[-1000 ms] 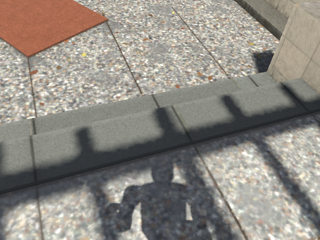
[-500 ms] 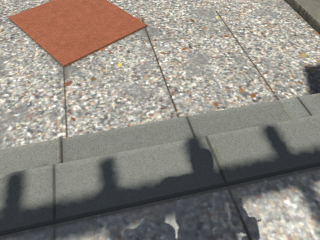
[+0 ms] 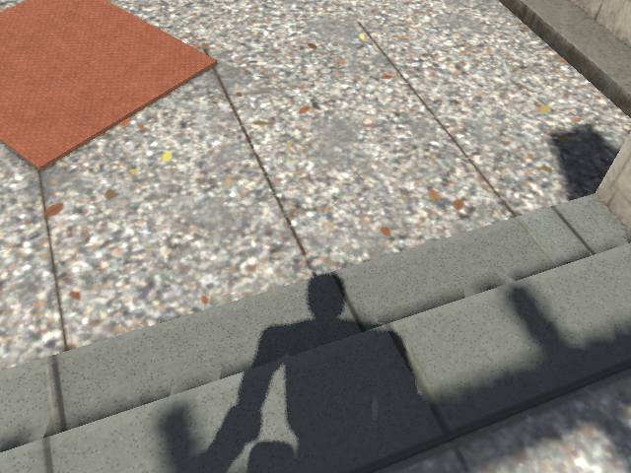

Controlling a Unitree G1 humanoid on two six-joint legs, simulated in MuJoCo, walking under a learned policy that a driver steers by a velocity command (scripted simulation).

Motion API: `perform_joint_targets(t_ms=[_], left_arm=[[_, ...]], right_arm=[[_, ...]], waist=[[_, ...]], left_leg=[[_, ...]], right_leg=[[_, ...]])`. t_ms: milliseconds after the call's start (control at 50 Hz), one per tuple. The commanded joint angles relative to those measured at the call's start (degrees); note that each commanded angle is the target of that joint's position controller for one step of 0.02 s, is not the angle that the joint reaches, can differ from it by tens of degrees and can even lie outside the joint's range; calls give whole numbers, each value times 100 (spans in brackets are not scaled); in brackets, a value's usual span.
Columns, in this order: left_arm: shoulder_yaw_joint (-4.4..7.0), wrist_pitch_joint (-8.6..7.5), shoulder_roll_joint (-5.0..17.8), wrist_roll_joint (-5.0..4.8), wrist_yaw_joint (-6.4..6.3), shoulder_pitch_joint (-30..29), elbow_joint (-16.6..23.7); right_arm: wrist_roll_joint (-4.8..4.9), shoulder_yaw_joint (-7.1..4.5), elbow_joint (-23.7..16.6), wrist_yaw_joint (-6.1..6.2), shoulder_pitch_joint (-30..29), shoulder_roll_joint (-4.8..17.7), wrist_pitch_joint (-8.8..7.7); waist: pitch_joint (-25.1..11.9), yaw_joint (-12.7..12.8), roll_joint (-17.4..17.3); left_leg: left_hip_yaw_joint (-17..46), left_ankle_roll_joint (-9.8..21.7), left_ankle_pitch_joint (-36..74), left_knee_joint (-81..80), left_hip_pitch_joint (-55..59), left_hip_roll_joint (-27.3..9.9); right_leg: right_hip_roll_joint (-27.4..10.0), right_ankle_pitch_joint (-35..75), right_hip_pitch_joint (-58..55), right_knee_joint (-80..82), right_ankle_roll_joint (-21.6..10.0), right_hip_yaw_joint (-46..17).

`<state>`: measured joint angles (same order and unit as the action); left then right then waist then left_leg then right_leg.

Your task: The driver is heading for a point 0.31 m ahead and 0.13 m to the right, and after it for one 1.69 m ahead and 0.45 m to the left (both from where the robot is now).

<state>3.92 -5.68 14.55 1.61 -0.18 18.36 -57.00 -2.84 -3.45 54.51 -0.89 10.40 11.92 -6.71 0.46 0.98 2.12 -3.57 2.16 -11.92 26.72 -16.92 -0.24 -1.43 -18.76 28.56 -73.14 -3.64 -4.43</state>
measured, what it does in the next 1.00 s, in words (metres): walks ahead: right foot, then left foot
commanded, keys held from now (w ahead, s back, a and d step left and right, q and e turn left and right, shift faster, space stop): w+e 0.22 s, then q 0.78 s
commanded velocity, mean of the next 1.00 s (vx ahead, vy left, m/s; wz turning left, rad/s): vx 0.22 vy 0.00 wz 0.10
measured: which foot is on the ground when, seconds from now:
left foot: down 0.00-0.38, up 0.40-0.80, down 0.82-1.00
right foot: up 0.00-0.36, down 0.38-0.82, up 0.84-1.00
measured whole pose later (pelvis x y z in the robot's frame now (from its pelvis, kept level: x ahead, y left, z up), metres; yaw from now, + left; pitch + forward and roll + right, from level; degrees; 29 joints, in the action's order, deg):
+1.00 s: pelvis +0.24 +0.02 +0.01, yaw +9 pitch +1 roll -3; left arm 6.3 -4.9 14.1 2.5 -3.1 4.4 -46.1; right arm -2.4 -5.1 49.1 -1.1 19.5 12.8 -6.7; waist 1.6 -1.7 -0.7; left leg 2.5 4.2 -9.9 20.3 -11.1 0.9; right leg -0.7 -17.6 29.8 -53.9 1.1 -1.2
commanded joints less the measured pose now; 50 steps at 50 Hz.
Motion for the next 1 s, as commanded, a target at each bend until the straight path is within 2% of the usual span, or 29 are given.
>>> perform_joint_targets(t_ms=[20,40,60,120,240,300,320,340,360,380,400,420,440,460,480,520,600,680,700,740,760,800,820,840,860,880,900,940,1000], left_arm=[[-127,-133,-247,389,407,259,38],[-64,-150,-51,203,518,42,54],[-59,-145,-1,139,579,-120,87],[-171,-56,-139,163,593,-634,278],[-255,159,-111,115,574,-1536,809],[-156,173,91,68,501,-2134,1120],[-288,224,-286,-17,314,-1761,848],[-284,215,-288,28,207,-1499,754],[-218,170,-168,40,141,-883,589],[-134,79,122,123,99,-114,373],[-5,-7,673,254,48,691,217],[79,22,977,144,19,934,162],[101,106,909,-168,-6,829,350],[54,154,723,-174,-70,97,452],[-46,199,355,-147,-124,-452,537],[-125,297,101,-141,-250,-829,615],[-65,352,321,13,-246,-1099,810],[8,461,510,9,-245,-1049,840],[155,-9,708,386,-259,-1089,1062],[232,-289,642,41,-356,-1384,1040],[228,-317,582,-16,-401,-1501,1084],[248,-235,491,38,-487,-1528,1094],[207,-170,291,90,-500,-1155,962],[88,-149,-222,101,-513,-892,1409],[148,-129,131,114,-395,-1370,1450],[234,8,378,19,-276,-1578,1430],[412,84,744,7,-252,-1594,1444],[391,71,469,195,-287,-1466,1416],[347,22,263,24,-295,-1212,1338]], right_arm=[[-309,85,-90,120,716,-36,-19],[-266,100,-49,99,795,-10,-30],[-289,108,24,75,963,63,-46],[-405,143,145,2,1237,142,-85],[-307,247,194,-65,1570,254,-179],[-115,124,368,-109,1955,572,-141],[409,103,509,84,1985,524,13],[411,119,656,167,2443,436,93],[307,100,772,220,2548,492,157],[257,54,778,241,2483,612,200],[318,80,486,243,2262,460,183],[702,244,422,224,3083,-383,260],[656,63,474,291,2638,186,349],[558,33,203,291,1961,173,373],[355,20,90,287,1555,136,402],[89,-65,106,234,1668,156,598],[134,-44,-48,212,1797,-72,896],[94,-88,-502,130,1235,258,1004],[-28,29,-262,-10,1910,163,730],[-56,-18,-365,6,1711,223,517],[-19,-93,-460,-15,1539,397,447],[66,-243,-627,-103,1290,554,320],[45,-286,-694,-97,1215,559,244],[148,-368,-822,36,1298,1116,124],[-101,-379,-796,55,1442,1220,-151],[-146,-446,-771,52,1059,1293,-273],[17,-480,-848,28,706,1301,-263],[169,-359,-801,32,761,938,-137],[3,-341,-906,-46,885,885,-26]], waist=[[71,-212,-690],[31,-217,-619],[60,-209,-666],[159,-148,-505],[445,-127,-466],[431,-131,-537],[866,-197,-748],[819,-286,-811],[609,1,-893],[264,380,-808],[-654,610,-518],[-2310,283,769],[-2915,447,-16],[-2119,247,341],[-1217,72,253],[-505,-248,353],[-463,-475,395],[-454,-347,606],[339,-449,-259],[169,-502,-20],[80,-479,-60],[-160,-375,-111],[-157,-278,-499],[-395,-91,-2030],[428,-478,-1315],[474,-395,-1015],[234,-213,-910],[53,-59,-776],[-85,21,-700]], left_leg=[[1427,1015,762,-1643,1560,-1499],[1159,1049,1007,-1736,1632,-1483],[957,1105,1417,-1815,1734,-1543],[320,1244,2928,-1902,1951,-1692],[-749,931,3633,-1960,1175,-1351],[-596,774,4587,-1579,1888,-1279],[-885,453,4734,-1305,1804,-1137],[-691,378,5247,-796,1618,-1106],[-551,300,5432,-86,1690,-1097],[-555,143,4873,855,1381,-1002],[-549,6,2376,2160,366,-740],[-264,-166,-3070,4572,-1011,176],[721,-129,-2826,4805,-779,98],[675,-122,-2434,4602,-957,-86],[584,-125,-2047,4231,-1093,-266],[440,-209,-1583,3888,-504,-358],[135,-184,-1220,3371,-180,-333],[-14,-71,-820,2543,-133,-363],[490,-164,-669,2746,298,-642],[506,-51,-910,2155,285,-626],[364,64,-843,1689,367,-540],[135,347,-475,469,882,-243],[448,677,115,-345,1005,-236],[2936,2252,1354,-1162,1377,-1872],[3924,2297,-134,-1747,755,-2146],[3221,1799,-751,-1836,722,-1809],[2812,1599,-549,-1746,946,-1565],[2339,1336,408,-1587,1103,-1338],[1993,1379,1494,-1417,1096,-1172]], right_leg=[[-293,1319,1692,418,-241,-551],[-281,1494,1750,755,-255,-551],[-314,1679,1868,996,-246,-583],[-383,2269,2291,1671,-113,-553],[-310,3063,1135,3017,-61,343],[-41,2424,822,3868,-69,545],[399,2001,475,3912,-78,1498],[492,1666,-209,3955,-132,1501],[584,1616,-846,4357,-211,1368],[289,2893,-1882,4935,-318,1041],[-903,6193,-3530,4157,-523,207],[-2813,9244,-5540,3693,-1788,-1536],[-2589,8890,-4978,3979,-1725,-1317],[-2293,7458,-4051,4506,-1494,-756],[-1977,6119,-3060,4913,-1213,-382],[-1608,4682,-1542,5430,-887,294],[-1570,2070,-499,5862,-1009,743],[-1749,574,-449,5949,-879,775],[-2445,-318,274,6834,-961,240],[-2279,-829,-348,6666,-754,395],[-2157,-958,-645,6497,-676,552],[-1896,-1095,-986,5863,-470,899],[-1639,-1032,-1044,5130,-295,1152],[-512,-1464,15,3431,285,2008],[-73,-1292,803,2892,490,703],[-150,-844,1021,2577,465,144],[-47,-544,997,2153,446,123],[-36,-149,848,1699,374,54],[56,471,619,1558,613,159]])
Keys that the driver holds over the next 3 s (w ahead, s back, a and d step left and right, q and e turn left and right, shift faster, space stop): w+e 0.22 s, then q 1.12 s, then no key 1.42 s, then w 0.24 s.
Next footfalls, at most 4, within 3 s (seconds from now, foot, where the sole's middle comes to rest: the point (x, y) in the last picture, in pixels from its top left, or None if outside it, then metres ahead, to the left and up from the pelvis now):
0.38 right None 0.37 -0.14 -0.78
0.82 left None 0.27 0.10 -0.78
1.38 right None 0.34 -0.13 -0.78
1.70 left None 0.23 0.08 -0.78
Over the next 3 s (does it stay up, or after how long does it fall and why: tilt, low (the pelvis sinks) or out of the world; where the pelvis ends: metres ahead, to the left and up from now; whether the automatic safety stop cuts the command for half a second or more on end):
stays up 0.30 -0.02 0.01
